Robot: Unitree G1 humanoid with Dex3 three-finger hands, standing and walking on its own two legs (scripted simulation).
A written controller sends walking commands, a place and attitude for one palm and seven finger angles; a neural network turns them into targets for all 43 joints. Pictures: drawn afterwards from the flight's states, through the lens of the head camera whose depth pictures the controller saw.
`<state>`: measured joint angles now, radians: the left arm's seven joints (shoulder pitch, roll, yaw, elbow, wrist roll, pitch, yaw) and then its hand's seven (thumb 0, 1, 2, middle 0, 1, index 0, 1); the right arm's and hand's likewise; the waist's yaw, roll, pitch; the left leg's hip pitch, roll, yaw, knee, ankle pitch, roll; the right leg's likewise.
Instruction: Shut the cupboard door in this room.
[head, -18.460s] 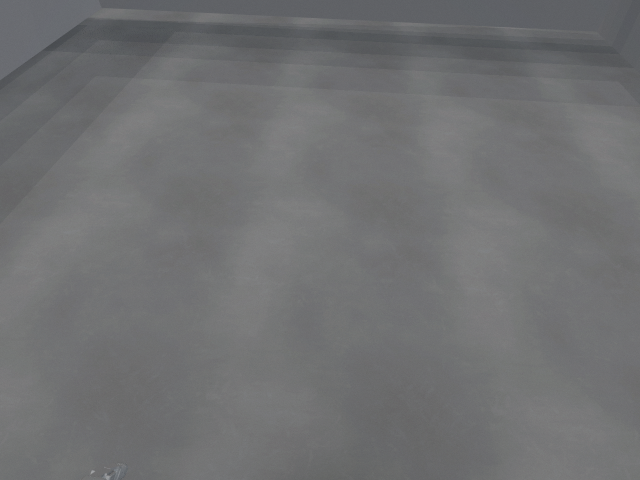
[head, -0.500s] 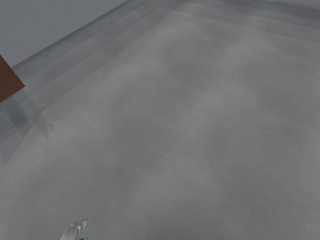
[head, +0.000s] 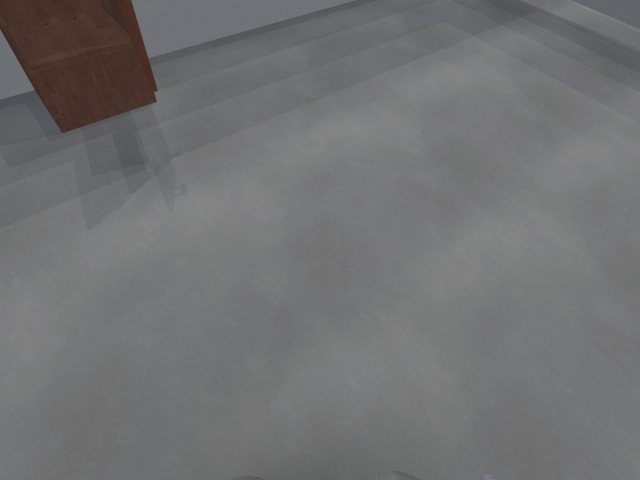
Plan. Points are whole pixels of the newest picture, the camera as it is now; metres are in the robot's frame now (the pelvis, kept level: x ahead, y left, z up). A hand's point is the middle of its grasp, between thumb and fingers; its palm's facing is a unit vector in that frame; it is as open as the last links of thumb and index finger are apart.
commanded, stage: turn or walk to find it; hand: left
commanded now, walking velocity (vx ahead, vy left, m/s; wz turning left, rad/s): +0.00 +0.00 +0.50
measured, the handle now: out of the picture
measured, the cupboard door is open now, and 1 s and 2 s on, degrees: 78 78 78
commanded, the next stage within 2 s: none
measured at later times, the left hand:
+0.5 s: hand out of the picture +0.04 +0.15 -0.13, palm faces +0.27 -0.92 -0.27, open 7.4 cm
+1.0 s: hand out of the picture +0.03 +0.18 -0.17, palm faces +0.53 -0.83 -0.16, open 7.4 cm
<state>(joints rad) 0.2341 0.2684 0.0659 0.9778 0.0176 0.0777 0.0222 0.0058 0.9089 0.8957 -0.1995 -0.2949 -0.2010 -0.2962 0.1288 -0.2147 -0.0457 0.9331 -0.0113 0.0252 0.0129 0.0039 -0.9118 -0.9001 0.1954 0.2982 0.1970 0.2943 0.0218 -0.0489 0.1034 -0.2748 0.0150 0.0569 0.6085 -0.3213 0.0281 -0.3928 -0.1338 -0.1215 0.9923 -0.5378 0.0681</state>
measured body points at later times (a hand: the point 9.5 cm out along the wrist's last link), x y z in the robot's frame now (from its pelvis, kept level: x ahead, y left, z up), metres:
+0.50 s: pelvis +0.04 -0.05 +0.01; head +0.05 -0.08 +0.46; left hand +0.03 +0.20 -0.11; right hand +0.12 -0.29 -0.15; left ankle +0.01 +0.10 -0.64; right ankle +0.03 -0.14 -0.73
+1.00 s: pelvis +0.19 +0.08 +0.00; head +0.22 +0.10 +0.44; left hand +0.01 +0.22 -0.16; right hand +0.42 -0.06 -0.14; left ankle +0.19 +0.15 -0.73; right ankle +0.15 -0.10 -0.62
